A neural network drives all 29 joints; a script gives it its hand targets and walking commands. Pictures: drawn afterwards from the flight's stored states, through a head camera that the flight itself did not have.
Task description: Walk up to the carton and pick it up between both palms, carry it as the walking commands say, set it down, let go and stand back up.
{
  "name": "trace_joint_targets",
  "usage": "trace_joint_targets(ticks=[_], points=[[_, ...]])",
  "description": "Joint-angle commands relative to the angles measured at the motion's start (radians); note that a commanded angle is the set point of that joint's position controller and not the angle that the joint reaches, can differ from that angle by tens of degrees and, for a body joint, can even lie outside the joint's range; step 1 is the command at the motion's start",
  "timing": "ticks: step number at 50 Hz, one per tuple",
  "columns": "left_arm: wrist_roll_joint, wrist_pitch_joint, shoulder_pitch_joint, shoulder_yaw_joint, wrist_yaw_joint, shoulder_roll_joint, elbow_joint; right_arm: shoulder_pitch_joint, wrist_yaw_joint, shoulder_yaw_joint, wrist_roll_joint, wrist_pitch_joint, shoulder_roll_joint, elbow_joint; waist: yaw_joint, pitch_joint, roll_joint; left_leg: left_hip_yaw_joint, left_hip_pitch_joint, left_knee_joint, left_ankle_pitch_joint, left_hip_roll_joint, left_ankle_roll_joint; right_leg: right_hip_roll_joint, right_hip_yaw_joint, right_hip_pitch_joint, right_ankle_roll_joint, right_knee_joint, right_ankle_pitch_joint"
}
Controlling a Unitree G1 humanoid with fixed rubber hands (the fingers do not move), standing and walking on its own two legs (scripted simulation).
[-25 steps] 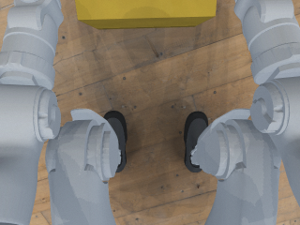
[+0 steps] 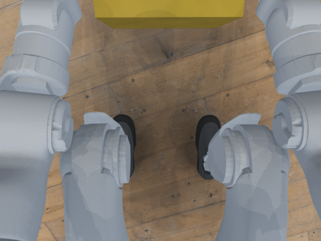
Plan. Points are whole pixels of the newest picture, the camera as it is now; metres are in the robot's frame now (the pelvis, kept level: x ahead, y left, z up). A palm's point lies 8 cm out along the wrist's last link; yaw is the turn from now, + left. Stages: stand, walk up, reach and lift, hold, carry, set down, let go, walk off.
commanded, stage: reach and lift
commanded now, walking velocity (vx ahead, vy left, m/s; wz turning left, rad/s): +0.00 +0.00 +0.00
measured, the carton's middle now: out of the picture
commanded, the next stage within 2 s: none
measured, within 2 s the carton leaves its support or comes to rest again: neither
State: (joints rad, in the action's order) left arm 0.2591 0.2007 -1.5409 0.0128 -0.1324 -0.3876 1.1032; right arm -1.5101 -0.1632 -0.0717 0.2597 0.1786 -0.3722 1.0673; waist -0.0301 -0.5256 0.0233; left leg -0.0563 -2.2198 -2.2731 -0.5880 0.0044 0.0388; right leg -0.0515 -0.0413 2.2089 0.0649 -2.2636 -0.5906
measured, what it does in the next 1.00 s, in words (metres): rises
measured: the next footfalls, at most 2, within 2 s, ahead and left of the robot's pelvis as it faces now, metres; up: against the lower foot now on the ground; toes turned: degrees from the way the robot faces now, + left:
none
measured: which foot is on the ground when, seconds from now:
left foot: down 0.00-1.00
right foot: down 0.00-1.00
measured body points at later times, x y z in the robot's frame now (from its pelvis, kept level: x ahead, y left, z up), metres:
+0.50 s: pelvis -0.01 +0.00 +0.03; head +0.37 +0.04 +0.26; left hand +0.56 +0.20 -0.14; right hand +0.58 -0.14 -0.13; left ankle +0.11 +0.13 -0.32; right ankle +0.12 -0.13 -0.32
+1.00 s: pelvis -0.03 +0.00 +0.07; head +0.34 +0.03 +0.32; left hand +0.54 +0.20 -0.06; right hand +0.56 -0.14 -0.06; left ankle +0.11 +0.13 -0.32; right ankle +0.12 -0.13 -0.32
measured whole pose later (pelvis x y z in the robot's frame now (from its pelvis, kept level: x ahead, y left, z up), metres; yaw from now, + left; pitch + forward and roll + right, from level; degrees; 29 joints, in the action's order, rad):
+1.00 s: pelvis -0.03 +0.00 +0.07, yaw +1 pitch +28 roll -1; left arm 0.04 0.38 -1.48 0.28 -0.25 -0.26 0.75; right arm -1.47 -0.23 -0.31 0.01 0.36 -0.24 0.74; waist -0.03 -0.52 0.01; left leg -0.08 -2.01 -2.01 -0.50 0.07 0.06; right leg -0.08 -0.06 1.99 0.08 -2.00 -0.52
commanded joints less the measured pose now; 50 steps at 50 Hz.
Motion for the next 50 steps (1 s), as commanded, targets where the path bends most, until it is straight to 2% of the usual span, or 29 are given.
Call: trace_joint_targets(ticks=[1,4,5,7,9,10,12,13,14,18,20,21,22,23,24,27,29,30,31,32,33,34,35,37,39,41,47,48,50], points=[[0.066,-0.063,-0.725,-0.198,0.283,0.865,-0.445,-0.736,0.298,0.296,0.083,-0.017,0.98,-0.418,-0.049,1.789,0.056,0.134,0.78,0.183,0.48,0.079,-0.053,-0.058,0.157,-0.691,-0.025,0.153,0.419],[0.025,-0.055,-0.768,-0.183,0.298,0.879,-0.443,-0.764,0.309,0.259,0.056,-0.007,1.008,-0.372,-0.112,1.724,-0.017,0.188,0.698,0.199,0.395,0.074,-0.041,-0.059,0.134,-0.671,-0.037,0.187,0.342],[0.057,-0.055,-0.804,-0.212,0.303,0.874,-0.481,-0.732,0.307,0.247,0.033,0.002,1.023,-0.371,-0.046,1.743,0.047,0.152,0.727,0.211,0.381,0.077,-0.057,-0.054,0.151,-0.658,-0.042,0.188,0.328],[0.025,-0.028,-0.713,-0.166,0.325,0.921,-0.347,-0.721,0.308,0.212,-0.001,0.01,1.011,-0.345,-0.051,1.718,0.001,0.183,0.665,0.217,0.323,0.074,-0.053,-0.055,0.138,-0.69,-0.049,0.207,0.291],[0.05,-0.026,-0.812,-0.209,0.33,0.913,-0.439,-0.762,0.3,0.234,0.002,0.017,0.991,-0.391,-0.052,1.836,-0.015,0.182,0.702,0.219,0.358,0.07,-0.041,-0.049,0.132,-0.702,-0.05,0.214,0.315],[0.058,-0.027,-0.815,-0.216,0.325,0.909,-0.495,-0.703,0.307,0.214,-0.014,0.033,1.056,-0.371,-0.014,1.917,0.019,0.173,0.764,0.252,0.394,0.079,-0.042,-0.056,0.17,-0.732,-0.039,0.213,0.351],[0.047,0.002,-0.776,-0.231,0.327,0.974,-0.474,-0.828,0.311,0.244,0.006,0.023,0.99,-0.512,-0.038,2.062,-0.047,0.189,0.862,0.219,0.447,0.082,-0.025,-0.06,0.158,-0.762,-0.048,0.219,0.369],[0.075,0.009,-0.753,-0.258,0.322,0.983,-0.489,-0.816,0.304,0.26,0.003,0.024,0.986,-0.56,0.002,2.084,-0.008,0.178,0.863,0.244,0.47,0.091,-0.031,-0.059,0.178,-0.81,-0.045,0.224,0.416],[0.058,0.009,-0.754,-0.235,0.315,0.986,-0.503,-0.825,0.303,0.281,0.013,0.028,0.992,-0.534,-0.028,2.091,0.0,0.173,0.849,0.245,0.468,0.089,-0.029,-0.058,0.169,-0.795,-0.047,0.218,0.41],[0.016,0.016,-0.728,-0.214,0.321,0.973,-0.465,-0.65,0.334,0.173,-0.065,0.06,1.037,-0.345,0.056,1.938,-0.025,0.163,0.798,0.273,0.392,0.085,-0.022,-0.056,0.193,-0.625,-0.049,0.242,0.32],[0.002,0.023,-0.735,-0.253,0.319,0.988,-0.557,-0.661,0.333,0.22,-0.051,0.055,1.05,-0.478,-0.002,2.142,-0.05,0.179,0.903,0.287,0.492,0.098,-0.018,-0.074,0.179,-0.771,-0.047,0.253,0.442],[0.011,0.023,-0.713,-0.238,0.318,0.997,-0.493,-0.677,0.338,0.208,-0.072,0.053,1.001,-0.424,0.034,2.068,-0.037,0.159,0.868,0.274,0.484,0.099,-0.013,-0.065,0.193,-0.71,-0.048,0.234,0.417],[-0.005,0.032,-0.703,-0.226,0.317,1.012,-0.464,-0.662,0.344,0.194,-0.061,0.058,1.018,-0.395,0.014,2.074,-0.091,0.166,0.907,0.271,0.446,0.091,-0.011,-0.061,0.186,-0.669,-0.053,0.243,0.361],[-0.033,0.043,-0.659,-0.227,0.315,0.995,-0.498,-0.659,0.347,0.239,-0.039,0.066,1.061,-0.452,-0.04,2.133,-0.054,0.182,0.933,0.288,0.478,0.093,-0.021,-0.07,0.182,-0.723,-0.043,0.261,0.379],[0.0,0.043,-0.699,-0.257,0.317,0.998,-0.537,-0.647,0.348,0.228,-0.052,0.077,1.035,-0.434,0.025,2.124,-0.063,0.165,0.954,0.282,0.485,0.085,-0.016,-0.061,0.192,-0.682,-0.046,0.261,0.372],[0.018,0.047,-0.761,-0.299,0.293,1.017,-0.682,-0.74,0.34,0.289,0.002,0.075,1.048,-0.575,-0.011,2.346,-0.082,0.154,1.069,0.291,0.595,0.103,-0.006,-0.074,0.187,-0.768,-0.045,0.255,0.484],[0.038,0.06,-0.735,-0.325,0.286,1.052,-0.681,-0.779,0.331,0.298,0.013,0.07,1.007,-0.65,0.009,2.395,-0.108,0.151,1.122,0.31,0.625,0.108,-0.004,-0.078,0.188,-0.803,-0.051,0.275,0.492],[0.017,0.07,-0.715,-0.309,0.287,1.031,-0.638,-0.692,0.33,0.261,-0.02,0.086,1.028,-0.551,0.04,2.317,-0.091,0.145,1.076,0.319,0.554,0.105,-0.003,-0.077,0.198,-0.756,-0.051,0.275,0.442],[0.017,0.065,-0.715,-0.288,0.287,1.043,-0.642,-0.703,0.332,0.287,-0.012,0.092,1.067,-0.57,0.001,2.334,-0.05,0.163,1.076,0.315,0.535,0.11,-0.016,-0.07,0.173,-0.814,-0.047,0.305,0.422],[0.022,0.072,-0.722,-0.303,0.292,1.065,-0.634,-0.742,0.328,0.288,-0.021,0.086,1.032,-0.601,0.043,2.318,-0.038,0.151,1.04,0.336,0.502,0.106,-0.014,-0.071,0.188,-0.822,-0.044,0.305,0.417],[-0.007,0.068,-0.703,-0.288,0.294,1.033,-0.655,-0.685,0.327,0.294,-0.022,0.098,1.094,-0.586,-0.007,2.336,-0.024,0.173,1.033,0.347,0.507,0.115,-0.023,-0.08,0.177,-0.849,-0.035,0.312,0.434],[0.012,0.067,-0.773,-0.285,0.294,0.997,-0.7,-0.663,0.324,0.291,-0.026,0.12,1.114,-0.539,0.012,2.328,0.0,0.156,1.0,0.357,0.487,0.106,-0.029,-0.08,0.173,-0.871,-0.038,0.323,0.434],[-0.037,0.075,-0.691,-0.272,0.301,1.008,-0.636,-0.614,0.332,0.28,-0.048,0.129,1.122,-0.473,-0.015,2.269,-0.02,0.177,0.969,0.367,0.461,0.11,-0.019,-0.082,0.177,-0.81,-0.031,0.331,0.396],[-0.018,0.074,-0.746,-0.303,0.308,1.013,-0.695,-0.6,0.335,0.288,-0.05,0.13,1.151,-0.504,-0.005,2.34,-0.018,0.179,0.983,0.371,0.472,0.118,-0.017,-0.088,0.172,-0.881,-0.032,0.351,0.435],[-0.039,0.093,-0.665,-0.249,0.316,1.081,-0.524,-0.656,0.326,0.241,-0.102,0.107,1.086,-0.532,0.022,2.181,-0.009,0.166,0.917,0.393,0.391,0.112,-0.025,-0.076,0.167,-0.806,-0.047,0.371,0.333],[-0.066,0.104,-0.633,-0.246,0.312,1.105,-0.528,-0.745,0.338,0.27,-0.068,0.106,1.058,-0.562,-0.022,2.184,-0.058,0.154,0.993,0.414,0.398,0.111,-0.02,-0.082,0.169,-0.729,-0.052,0.369,0.295],[-0.038,0.128,-0.732,-0.243,0.331,1.08,-0.614,-0.665,0.341,0.26,-0.087,0.168,1.16,-0.481,0.051,2.293,0.024,0.163,0.952,0.452,0.332,0.115,-0.03,-0.095,0.191,-0.862,-0.036,0.425,0.307],[-0.065,0.133,-0.71,-0.234,0.336,1.099,-0.608,-0.688,0.344,0.296,-0.074,0.162,1.18,-0.528,-0.009,2.361,0.013,0.193,0.966,0.448,0.34,0.118,-0.027,-0.084,0.164,-0.945,-0.03,0.451,0.315],[-0.083,0.149,-0.666,-0.225,0.351,1.122,-0.546,-0.619,0.351,0.23,-0.106,0.171,1.194,-0.431,0.02,2.218,-0.02,0.175,0.918,0.471,0.297,0.111,-0.024,-0.09,0.167,-0.815,-0.041,0.444,0.26]])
